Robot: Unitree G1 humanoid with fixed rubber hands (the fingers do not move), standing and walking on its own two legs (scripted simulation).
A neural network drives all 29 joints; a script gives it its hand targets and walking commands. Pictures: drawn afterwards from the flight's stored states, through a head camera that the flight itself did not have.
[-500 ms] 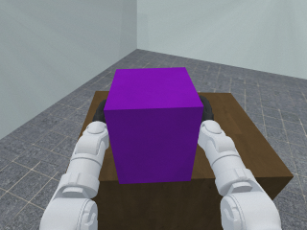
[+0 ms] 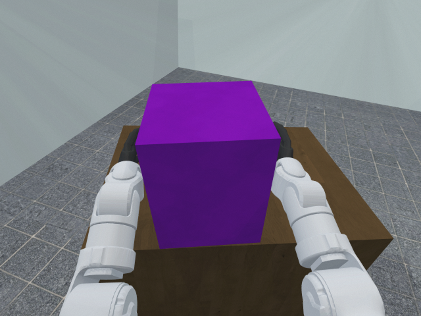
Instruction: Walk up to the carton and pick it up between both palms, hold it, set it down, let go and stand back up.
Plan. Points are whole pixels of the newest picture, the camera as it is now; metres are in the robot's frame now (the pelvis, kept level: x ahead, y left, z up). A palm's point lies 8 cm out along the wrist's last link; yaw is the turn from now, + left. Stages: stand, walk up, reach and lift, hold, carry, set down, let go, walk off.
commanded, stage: reach and lift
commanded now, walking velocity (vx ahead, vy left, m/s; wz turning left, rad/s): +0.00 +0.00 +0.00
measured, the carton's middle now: (206, 163) +0.38 -0.01 +0.16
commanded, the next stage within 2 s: hold in 0.66 s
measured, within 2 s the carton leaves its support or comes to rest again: neither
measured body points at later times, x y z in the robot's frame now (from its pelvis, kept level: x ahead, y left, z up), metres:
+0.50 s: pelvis +0.00 +0.00 +0.00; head -0.05 +0.02 +0.45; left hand +0.39 +0.14 +0.18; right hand +0.38 -0.15 +0.19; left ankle +0.04 +0.12 -0.74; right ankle +0.01 -0.10 -0.74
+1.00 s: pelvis +0.00 +0.00 +0.00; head -0.07 +0.03 +0.45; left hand +0.38 +0.15 +0.19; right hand +0.37 -0.15 +0.20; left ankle +0.04 +0.12 -0.74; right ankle +0.01 -0.11 -0.74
